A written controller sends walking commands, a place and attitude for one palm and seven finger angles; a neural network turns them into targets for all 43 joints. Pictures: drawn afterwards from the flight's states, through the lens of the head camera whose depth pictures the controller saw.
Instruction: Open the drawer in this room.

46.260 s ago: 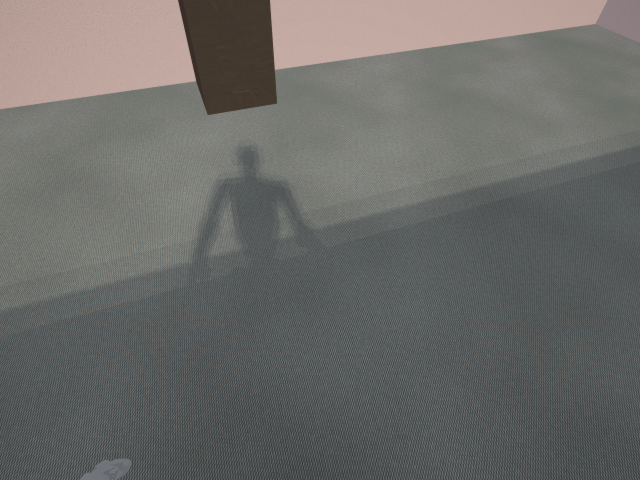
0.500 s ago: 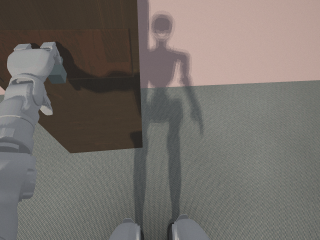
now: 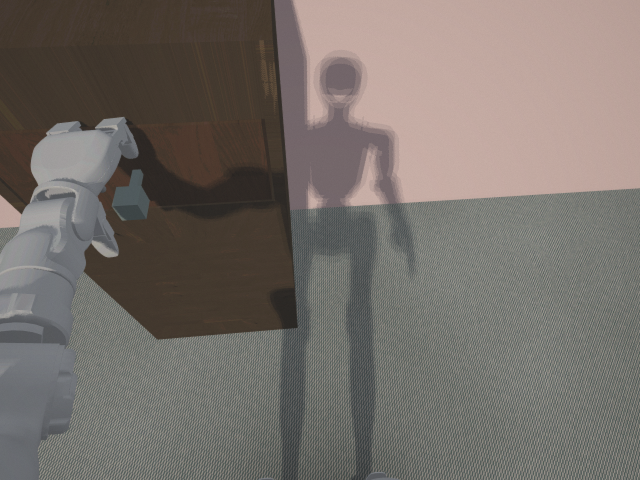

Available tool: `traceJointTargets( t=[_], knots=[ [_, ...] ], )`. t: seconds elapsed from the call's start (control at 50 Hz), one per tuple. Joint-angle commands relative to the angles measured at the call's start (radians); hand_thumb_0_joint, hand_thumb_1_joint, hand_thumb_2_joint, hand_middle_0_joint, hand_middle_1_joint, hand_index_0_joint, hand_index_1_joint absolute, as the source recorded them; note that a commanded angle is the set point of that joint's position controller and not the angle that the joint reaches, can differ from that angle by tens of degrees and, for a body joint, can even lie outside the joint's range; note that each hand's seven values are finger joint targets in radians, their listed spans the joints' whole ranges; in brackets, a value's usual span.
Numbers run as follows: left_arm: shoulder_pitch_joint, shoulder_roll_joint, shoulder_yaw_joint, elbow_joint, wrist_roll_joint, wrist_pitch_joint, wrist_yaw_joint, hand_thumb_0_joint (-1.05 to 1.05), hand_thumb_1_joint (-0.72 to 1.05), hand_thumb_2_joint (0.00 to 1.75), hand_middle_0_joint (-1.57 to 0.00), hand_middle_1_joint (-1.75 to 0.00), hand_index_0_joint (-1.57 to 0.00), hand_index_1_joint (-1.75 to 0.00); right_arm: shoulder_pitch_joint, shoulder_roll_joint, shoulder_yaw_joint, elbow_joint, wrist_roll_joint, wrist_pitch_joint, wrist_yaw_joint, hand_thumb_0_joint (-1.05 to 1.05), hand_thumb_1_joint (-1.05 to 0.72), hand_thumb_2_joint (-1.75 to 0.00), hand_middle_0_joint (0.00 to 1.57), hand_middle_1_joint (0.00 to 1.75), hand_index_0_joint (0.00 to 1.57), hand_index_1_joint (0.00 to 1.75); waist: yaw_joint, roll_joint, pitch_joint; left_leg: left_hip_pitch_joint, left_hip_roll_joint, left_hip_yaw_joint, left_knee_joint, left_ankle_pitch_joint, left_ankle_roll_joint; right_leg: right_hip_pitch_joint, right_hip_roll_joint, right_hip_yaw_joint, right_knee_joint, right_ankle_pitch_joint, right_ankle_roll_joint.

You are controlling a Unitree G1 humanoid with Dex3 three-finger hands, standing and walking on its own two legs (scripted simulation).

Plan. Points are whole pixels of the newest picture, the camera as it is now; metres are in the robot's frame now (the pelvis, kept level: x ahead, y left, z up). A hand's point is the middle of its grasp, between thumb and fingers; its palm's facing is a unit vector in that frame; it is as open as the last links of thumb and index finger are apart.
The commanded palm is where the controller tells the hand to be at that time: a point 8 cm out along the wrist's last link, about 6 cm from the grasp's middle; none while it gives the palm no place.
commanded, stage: lift the fingers back up to retry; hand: left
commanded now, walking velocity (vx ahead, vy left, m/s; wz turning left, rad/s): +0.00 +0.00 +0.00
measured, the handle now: (133, 192) +0.51 +0.26 +0.01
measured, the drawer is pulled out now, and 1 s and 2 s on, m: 0.00 0.00 0.00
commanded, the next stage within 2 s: re-aim the fingers above the handle in 0.14 s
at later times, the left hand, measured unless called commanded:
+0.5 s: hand (94, 186) +0.47 +0.28 +0.07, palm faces +0.00 -0.02 -1.00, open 13.8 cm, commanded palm +0.45 +0.27 +0.13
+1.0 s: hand (78, 193) +0.46 +0.30 +0.07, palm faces -0.04 +0.00 -1.00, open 13.8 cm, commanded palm +0.45 +0.27 +0.13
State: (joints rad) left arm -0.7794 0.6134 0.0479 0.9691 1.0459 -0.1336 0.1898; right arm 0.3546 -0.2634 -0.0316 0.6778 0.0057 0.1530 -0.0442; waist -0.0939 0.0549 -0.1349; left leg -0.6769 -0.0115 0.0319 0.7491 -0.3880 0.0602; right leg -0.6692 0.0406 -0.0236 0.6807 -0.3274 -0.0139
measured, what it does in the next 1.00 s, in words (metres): stands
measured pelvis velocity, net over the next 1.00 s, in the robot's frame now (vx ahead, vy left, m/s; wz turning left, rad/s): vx -0.01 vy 0.00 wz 0.01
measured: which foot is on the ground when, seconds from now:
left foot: down 0.00-1.00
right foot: down 0.00-1.00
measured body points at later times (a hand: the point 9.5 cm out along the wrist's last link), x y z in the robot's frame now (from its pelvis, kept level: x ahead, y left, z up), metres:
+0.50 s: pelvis +0.00 +0.00 +0.00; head +0.10 +0.00 +0.44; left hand +0.47 +0.28 +0.13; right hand +0.06 -0.28 -0.13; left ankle -0.03 +0.08 -0.71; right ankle -0.01 -0.12 -0.71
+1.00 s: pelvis -0.01 +0.00 +0.00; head +0.09 +0.00 +0.44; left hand +0.46 +0.29 +0.12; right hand +0.01 -0.28 -0.12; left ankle -0.03 +0.08 -0.71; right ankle -0.01 -0.12 -0.71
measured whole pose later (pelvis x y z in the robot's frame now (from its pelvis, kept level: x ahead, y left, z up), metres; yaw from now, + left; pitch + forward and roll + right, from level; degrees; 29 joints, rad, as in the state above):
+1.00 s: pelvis -0.01 +0.00 +0.00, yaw +0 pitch +18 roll -2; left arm -0.81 0.65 0.04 1.01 1.06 -0.13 0.21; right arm 0.35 -0.27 -0.05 0.68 0.01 0.15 -0.05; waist -0.09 0.04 -0.12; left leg -0.67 -0.02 0.03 0.73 -0.37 0.06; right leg -0.67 0.03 -0.02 0.68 -0.32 -0.02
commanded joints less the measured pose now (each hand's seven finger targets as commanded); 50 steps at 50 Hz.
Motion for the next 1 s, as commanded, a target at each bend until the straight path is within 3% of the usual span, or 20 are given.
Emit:
traceJointTargets(
  t=[0.0,0.04,0.12,0.18,0.24,0.26,0.28,0.3,0.34,0.4,0.48,0.58,0.6,0.62,0.68,0.72,0.76,0.82,0.92,0.98],
  knots=[
    [-0.381,0.301,0.068,-0.182,-0.022,0.011,0.02,0.0,-0.5,0.3,-0.3,-1.2,-0.3,-1.2,0.113,-0.17,-0.064,-0.062,0.006,-0.011,-0.015,0.0,-0.9,-0.9,0.2,0.3,0.2,0.3,0.01,0.007,-0.379,0.283,0.008,-0.038,-0.067,0.578,-0.015,0.245,0.013,0.012,-0.061,0.41,-0.016],
    [-0.341,0.288,0.057,-0.174,-0.02,0.007,0.001,0.0,-0.5,0.3,-0.3,-1.2,-0.3,-1.2,0.109,-0.168,-0.065,-0.066,0.009,-0.006,-0.015,0.0,-0.9,-0.9,0.2,0.3,0.2,0.3,0.02,0.02,-0.377,0.302,0.008,-0.033,-0.071,0.621,-0.017,0.254,0.011,0.015,-0.066,0.436,-0.017],
    [-0.351,0.222,0.0,-0.206,-0.032,-0.016,-0.039,0.0,-0.5,0.3,-0.3,-1.2,-0.3,-1.2,0.101,-0.167,-0.07,-0.072,0.01,0.003,-0.013,0.0,-0.9,-0.9,0.2,0.3,0.2,0.3,0.004,-0.002,-0.36,0.32,0.004,-0.031,-0.075,0.596,-0.013,0.255,0.008,0.022,-0.083,0.433,-0.018],
    [-0.372,0.251,0.023,-0.26,-0.035,-0.053,-0.047,0.0,-0.5,0.3,-0.3,-1.2,-0.3,-1.2,0.092,-0.165,-0.073,-0.076,0.007,0.008,-0.018,0.0,-0.9,-0.9,0.2,0.3,0.2,0.3,0.004,0.014,-0.376,0.336,-0.003,-0.036,-0.07,0.594,-0.011,0.253,0.009,0.026,-0.077,0.441,-0.017],
    [-0.434,0.28,0.049,-0.303,-0.036,-0.092,-0.025,0.0,-0.5,0.3,-0.3,-1.2,-0.3,-1.2,0.09,-0.163,-0.076,-0.067,0.003,0.007,-0.02,0.0,-0.9,-0.9,0.2,0.3,0.2,0.3,-0.002,0.046,-0.379,0.342,-0.006,-0.045,-0.062,0.589,-0.015,0.225,0.009,0.027,-0.068,0.419,-0.02],
    [-0.442,0.248,0.027,-0.294,-0.038,-0.093,-0.014,0.0,-0.5,0.3,-0.3,-1.2,-0.3,-1.2,0.09,-0.159,-0.076,-0.065,0.001,0.005,-0.019,0.0,-0.9,-0.9,0.2,0.3,0.2,0.3,-0.01,0.045,-0.367,0.343,-0.007,-0.05,-0.06,0.578,-0.016,0.204,0.01,0.021,-0.065,0.398,-0.021],
    [-0.444,0.287,0.065,-0.29,-0.031,-0.095,0.003,0.0,-0.5,0.3,-0.3,-1.2,-0.3,-1.2,0.088,-0.161,-0.078,-0.06,0.002,0.003,-0.02,0.0,-0.9,-0.9,0.2,0.3,0.2,0.3,-0.003,0.043,-0.37,0.337,-0.005,-0.052,-0.057,0.562,-0.018,0.19,0.011,0.018,-0.059,0.377,-0.023],
    [-0.453,0.269,0.047,-0.276,-0.03,-0.089,0.017,0.0,-0.5,0.3,-0.3,-1.2,-0.3,-1.2,0.085,-0.16,-0.075,-0.062,0.0,0.001,-0.018,0.0,-0.9,-0.9,0.2,0.3,0.2,0.3,-0.006,0.059,-0.363,0.328,-0.01,-0.052,-0.058,0.54,-0.019,0.178,0.011,0.017,-0.058,0.357,-0.025],
    [-0.494,0.333,0.092,-0.274,-0.012,-0.079,0.051,0.0,-0.5,0.3,-0.3,-1.2,-0.3,-1.2,0.089,-0.163,-0.073,-0.058,-0.003,-0.002,-0.018,0.0,-0.9,-0.9,0.2,0.3,0.2,0.3,0.003,0.075,-0.41,0.318,-0.01,-0.054,-0.049,0.553,-0.022,0.185,0.011,0.017,-0.039,0.365,-0.026],
    [-0.476,0.306,0.07,-0.225,0.001,-0.031,0.078,0.0,-0.5,0.3,-0.3,-1.2,-0.3,-1.2,0.086,-0.161,-0.07,-0.058,-0.006,-0.005,-0.01,0.0,-0.9,-0.9,0.2,0.3,0.2,0.3,0.009,0.118,-0.42,0.335,-0.005,-0.054,-0.043,0.594,-0.035,0.162,0.015,0.003,-0.027,0.36,-0.03],
    [-0.434,0.266,0.036,-0.163,-0.005,0.03,0.051,0.0,-0.5,0.3,-0.3,-1.2,-0.3,-1.2,0.103,-0.168,-0.07,-0.061,-0.002,-0.001,-0.003,0.0,-0.9,-0.9,0.2,0.3,0.2,0.3,0.008,0.039,-0.452,0.333,0.003,-0.046,-0.046,0.612,-0.028,0.213,0.018,0.005,-0.041,0.396,-0.02],
    [-0.403,0.255,0.018,-0.136,-0.007,0.035,-0.007,0.0,-0.5,0.3,-0.3,-1.2,-0.3,-1.2,0.1,-0.172,-0.065,-0.068,0.009,0.009,-0.012,0.0,-0.9,-0.9,0.2,0.3,0.2,0.3,0.006,-0.018,-0.378,0.289,0.001,-0.038,-0.079,0.531,-0.013,0.245,0.013,0.014,-0.071,0.379,-0.018],
    [-0.397,0.225,-0.009,-0.129,-0.008,0.03,-0.016,0.0,-0.5,0.3,-0.3,-1.2,-0.3,-1.2,0.099,-0.169,-0.063,-0.072,0.011,0.008,-0.013,0.0,-0.9,-0.9,0.2,0.3,0.2,0.3,-0.001,-0.027,-0.344,0.276,-0.002,-0.038,-0.087,0.498,-0.011,0.239,0.012,0.013,-0.079,0.363,-0.019],
    [-0.407,0.241,0.012,-0.145,-0.014,0.012,-0.022,0.0,-0.5,0.3,-0.3,-1.2,-0.3,-1.2,0.101,-0.171,-0.065,-0.068,0.01,0.007,-0.017,0.0,-0.9,-0.9,0.2,0.3,0.2,0.3,-0.001,-0.043,-0.348,0.279,0.003,-0.04,-0.09,0.509,-0.009,0.251,0.009,0.016,-0.083,0.373,-0.021],
    [-0.412,0.311,0.07,-0.208,-0.014,-0.039,-0.02,0.0,-0.5,0.3,-0.3,-1.2,-0.3,-1.2,0.1,-0.168,-0.066,-0.077,0.006,0.004,-0.023,0.0,-0.9,-0.9,0.2,0.3,0.2,0.3,0.021,0.009,-0.381,0.285,-0.004,-0.04,-0.093,0.493,-0.009,0.262,0.01,0.025,-0.074,0.359,-0.023],
    [-0.43,0.322,0.085,-0.226,-0.01,-0.065,-0.004,0.0,-0.5,0.3,-0.3,-1.2,-0.3,-1.2,0.097,-0.164,-0.067,-0.075,0.002,0.001,-0.026,0.0,-0.9,-0.9,0.2,0.3,0.2,0.3,0.016,0.024,-0.367,0.285,-0.002,-0.045,-0.09,0.498,-0.011,0.238,0.012,0.023,-0.07,0.346,-0.027],
    [-0.41,0.334,0.101,-0.198,-0.004,-0.067,0.023,0.0,-0.5,0.3,-0.3,-1.2,-0.3,-1.2,0.094,-0.165,-0.067,-0.071,0.003,-0.003,-0.023,0.0,-0.9,-0.9,0.2,0.3,0.2,0.3,0.019,0.033,-0.334,0.266,-0.001,-0.046,-0.091,0.456,-0.014,0.203,0.015,0.017,-0.064,0.297,-0.027],
    [-0.45,0.387,0.131,-0.189,0.009,-0.05,0.062,0.0,-0.5,0.3,-0.3,-1.2,-0.3,-1.2,0.093,-0.172,-0.064,-0.067,-0.001,-0.009,-0.022,0.0,-0.9,-0.9,0.2,0.3,0.2,0.3,0.025,0.054,-0.359,0.235,-0.005,-0.044,-0.087,0.43,-0.017,0.203,0.014,0.017,-0.051,0.277,-0.031],
    [-0.44,0.338,0.084,-0.14,0.008,-0.004,0.064,0.0,-0.5,0.3,-0.3,-1.2,-0.3,-1.2,0.115,-0.177,-0.071,-0.06,0.0,-0.019,-0.017,0.0,-0.9,-0.9,0.2,0.3,0.2,0.3,0.008,0.039,-0.426,0.279,0.002,-0.041,-0.071,0.474,-0.019,0.207,0.016,0.013,-0.051,0.31,-0.025],
    [-0.474,0.172,-0.055,-0.162,-0.011,0.002,0.019,0.0,-0.5,0.3,-0.3,-1.2,-0.3,-1.2,0.131,-0.172,-0.081,-0.05,0.006,-0.025,-0.011,0.0,-0.9,-0.9,0.2,0.3,0.2,0.3,-0.03,0.064,-0.398,0.367,0.014,-0.056,-0.068,0.506,-0.027,0.128,0.02,0.005,-0.073,0.284,-0.02]
  ],
)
